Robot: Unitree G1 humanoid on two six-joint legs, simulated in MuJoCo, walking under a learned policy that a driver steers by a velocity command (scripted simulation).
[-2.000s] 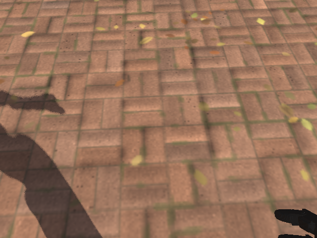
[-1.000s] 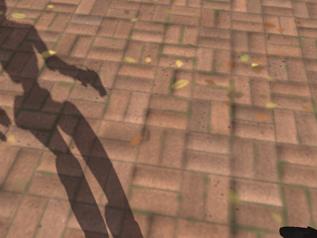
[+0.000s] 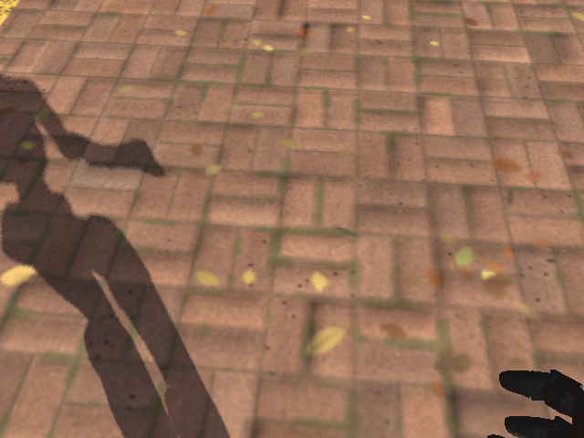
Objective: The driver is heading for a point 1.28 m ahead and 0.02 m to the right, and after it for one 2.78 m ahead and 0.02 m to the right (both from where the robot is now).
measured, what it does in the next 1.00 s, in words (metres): walks ahead: right foot, then left foot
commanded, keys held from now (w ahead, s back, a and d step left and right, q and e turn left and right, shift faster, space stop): w+e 0.24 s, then w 0.16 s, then w+q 0.60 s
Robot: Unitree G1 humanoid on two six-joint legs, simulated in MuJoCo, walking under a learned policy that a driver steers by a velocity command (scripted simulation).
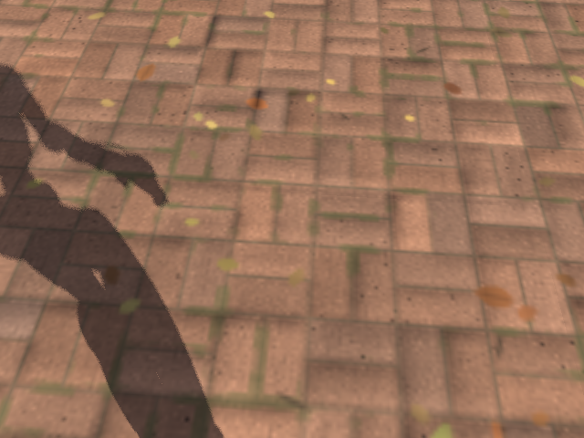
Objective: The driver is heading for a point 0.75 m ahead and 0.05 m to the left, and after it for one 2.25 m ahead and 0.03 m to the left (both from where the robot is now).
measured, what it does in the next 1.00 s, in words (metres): walks ahead, turning left: right foot, then left foot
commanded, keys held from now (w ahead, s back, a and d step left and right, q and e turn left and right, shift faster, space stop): w+q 0.32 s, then w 0.52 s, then w+e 0.08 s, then e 0.08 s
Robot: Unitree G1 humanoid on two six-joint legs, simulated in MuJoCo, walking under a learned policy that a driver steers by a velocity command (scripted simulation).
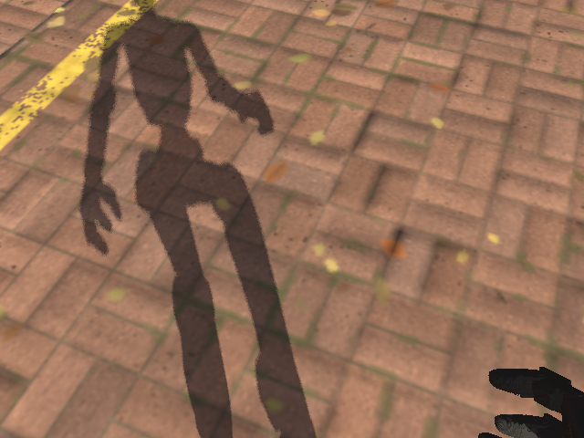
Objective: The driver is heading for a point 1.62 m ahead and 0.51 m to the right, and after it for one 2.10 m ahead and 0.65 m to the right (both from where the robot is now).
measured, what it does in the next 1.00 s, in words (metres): walks ahead, turning right: right foot, then left foot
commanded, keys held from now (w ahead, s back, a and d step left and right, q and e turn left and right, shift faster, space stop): e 0.78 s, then no key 0.22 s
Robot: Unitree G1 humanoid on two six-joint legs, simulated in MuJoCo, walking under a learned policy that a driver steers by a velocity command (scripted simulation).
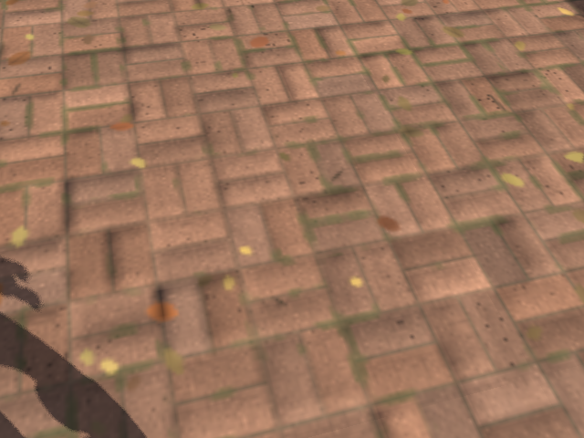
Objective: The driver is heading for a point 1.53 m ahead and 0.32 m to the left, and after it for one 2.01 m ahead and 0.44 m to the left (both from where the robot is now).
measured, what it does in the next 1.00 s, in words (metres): steps on the spot, turning left: right foot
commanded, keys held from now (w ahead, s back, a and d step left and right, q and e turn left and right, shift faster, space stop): no key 0.22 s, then q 0.70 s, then no key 0.08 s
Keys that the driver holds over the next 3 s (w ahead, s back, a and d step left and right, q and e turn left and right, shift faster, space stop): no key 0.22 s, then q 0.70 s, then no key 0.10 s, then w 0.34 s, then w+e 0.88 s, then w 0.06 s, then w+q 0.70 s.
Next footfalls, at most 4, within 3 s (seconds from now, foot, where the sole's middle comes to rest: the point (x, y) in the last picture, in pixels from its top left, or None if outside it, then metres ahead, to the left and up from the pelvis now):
0.20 right None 0.02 -0.15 -0.78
1.20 right None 0.11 -0.09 -0.78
1.60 left None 0.25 0.27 -0.78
2.10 right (249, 383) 0.60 0.08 -0.78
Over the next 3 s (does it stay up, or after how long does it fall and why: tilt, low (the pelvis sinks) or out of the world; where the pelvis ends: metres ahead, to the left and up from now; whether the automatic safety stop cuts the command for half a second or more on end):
stays up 0.94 0.22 0.01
